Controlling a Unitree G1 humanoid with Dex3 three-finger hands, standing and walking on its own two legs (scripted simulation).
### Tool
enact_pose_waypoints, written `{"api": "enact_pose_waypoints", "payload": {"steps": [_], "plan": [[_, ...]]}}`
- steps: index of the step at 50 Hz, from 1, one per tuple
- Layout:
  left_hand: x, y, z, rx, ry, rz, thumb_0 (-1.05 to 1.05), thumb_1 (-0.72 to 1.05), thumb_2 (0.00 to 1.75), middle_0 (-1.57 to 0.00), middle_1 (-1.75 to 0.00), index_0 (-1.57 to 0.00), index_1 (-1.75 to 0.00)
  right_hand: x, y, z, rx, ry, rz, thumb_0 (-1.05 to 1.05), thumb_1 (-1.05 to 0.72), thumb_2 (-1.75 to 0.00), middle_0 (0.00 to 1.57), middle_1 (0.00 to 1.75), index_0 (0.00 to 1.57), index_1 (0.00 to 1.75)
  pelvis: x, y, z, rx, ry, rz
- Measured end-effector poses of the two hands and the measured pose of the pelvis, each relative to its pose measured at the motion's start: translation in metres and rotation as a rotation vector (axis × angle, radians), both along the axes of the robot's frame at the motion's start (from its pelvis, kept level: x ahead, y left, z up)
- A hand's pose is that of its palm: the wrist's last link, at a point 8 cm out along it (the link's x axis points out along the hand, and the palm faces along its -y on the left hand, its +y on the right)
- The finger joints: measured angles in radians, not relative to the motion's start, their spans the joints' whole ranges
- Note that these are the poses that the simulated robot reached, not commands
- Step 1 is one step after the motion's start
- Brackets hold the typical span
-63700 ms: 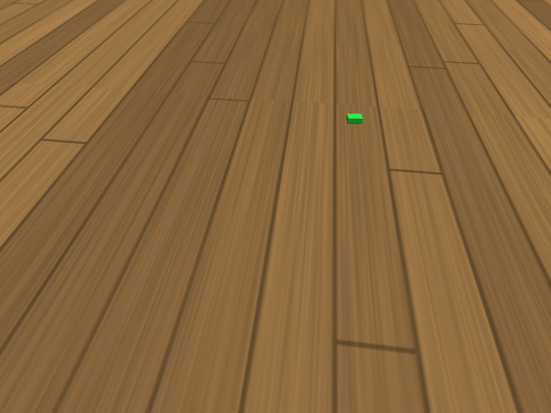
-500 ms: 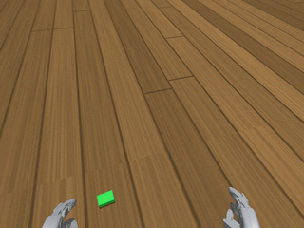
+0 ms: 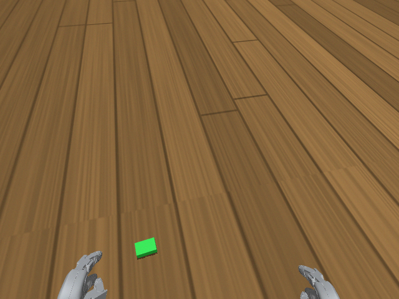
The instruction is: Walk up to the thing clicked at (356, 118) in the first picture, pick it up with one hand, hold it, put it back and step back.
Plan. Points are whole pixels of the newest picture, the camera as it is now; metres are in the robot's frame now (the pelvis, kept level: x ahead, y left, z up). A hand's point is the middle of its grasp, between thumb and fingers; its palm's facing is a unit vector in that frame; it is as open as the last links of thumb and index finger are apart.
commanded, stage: stand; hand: left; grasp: from above
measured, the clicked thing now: (146, 247) +0.48 +0.25 -0.71
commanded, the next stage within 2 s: none
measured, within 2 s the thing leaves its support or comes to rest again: neither
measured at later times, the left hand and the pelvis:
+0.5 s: hand out of the picture +0.04 +0.24 -0.12, palm faces +0.05 -0.94 -0.33, open 7.4 cm; pelvis +0.00 +0.01 +0.05, yaw +0 degrees
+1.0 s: hand out of the picture +0.05 +0.24 -0.11, palm faces +0.03 -0.94 -0.34, open 7.4 cm; pelvis +0.00 +0.00 +0.05, yaw +0 degrees
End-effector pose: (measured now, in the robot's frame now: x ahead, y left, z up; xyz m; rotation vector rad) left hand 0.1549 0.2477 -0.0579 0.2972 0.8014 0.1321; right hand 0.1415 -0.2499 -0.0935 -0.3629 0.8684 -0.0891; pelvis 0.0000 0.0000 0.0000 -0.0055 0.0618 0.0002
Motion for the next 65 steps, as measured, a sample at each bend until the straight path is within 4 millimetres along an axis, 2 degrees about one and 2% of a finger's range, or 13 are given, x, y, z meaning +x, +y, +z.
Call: {"api": "enact_pose_waypoints", "payload": {"steps": [9, 17, 24, 37, 54, 65], "plan": [[-0.053, 0.035, -0.02, 0.026, 0.216, 0.108, 0.01, 0.91, 0.9, -0.2, -0.3, -0.2, -0.3, -0.04, -0.019, 0.005, 0.005, 0.182, -0.097, 0.01, -0.9, -0.9, 0.21, 0.3, 0.21, 0.3, 0.003, 0.006, 0.022, 0.004, -0.063, -0.001], [-0.101, 0.039, -0.024, 0.01, 0.38, 0.174, 0.01, 0.91, 0.9, -0.2, -0.3, -0.2, -0.3, -0.063, -0.015, 0.007, 0.019, 0.293, -0.139, 0.01, -0.9, -0.9, 0.21, 0.3, 0.21, 0.3, 0.007, 0.008, 0.038, 0.003, -0.101, 0.006], [-0.122, 0.038, -0.022, 0.003, 0.448, 0.199, 0.01, 0.91, 0.9, -0.2, -0.3, -0.2, -0.3, -0.071, -0.011, 0.008, 0.035, 0.329, -0.155, 0.01, -0.9, -0.9, 0.21, 0.3, 0.21, 0.3, 0.005, 0.009, 0.046, 0.005, -0.127, 0.008], [-0.123, 0.041, -0.015, 0.02, 0.456, 0.201, 0.01, 0.91, 0.9, -0.2, -0.3, -0.2, -0.3, -0.077, -0.019, 0.011, 0.038, 0.344, -0.167, 0.01, -0.9, -0.9, 0.21, 0.3, 0.21, 0.3, -0.001, 0.004, 0.051, 0.005, -0.14, 0.008], [-0.108, 0.037, -0.013, 0.02, 0.446, 0.178, 0.0, 0.91, 0.9, -0.2, -0.3, -0.2, -0.3, -0.087, -0.034, 0.014, 0.02, 0.376, -0.181, 0.01, -0.9, -0.9, 0.21, 0.3, 0.21, 0.3, 0.0, -0.002, 0.052, 0.004, -0.13, 0.005], [-0.096, 0.035, -0.011, 0.02, 0.438, 0.169, 0.01, 0.91, 0.9, -0.2, -0.3, -0.2, -0.3, -0.081, -0.037, 0.014, 0.02, 0.373, -0.176, 0.01, -0.9, -0.9, 0.21, 0.3, 0.21, 0.3, 0.004, -0.005, 0.053, 0.005, -0.124, 0.0]]}}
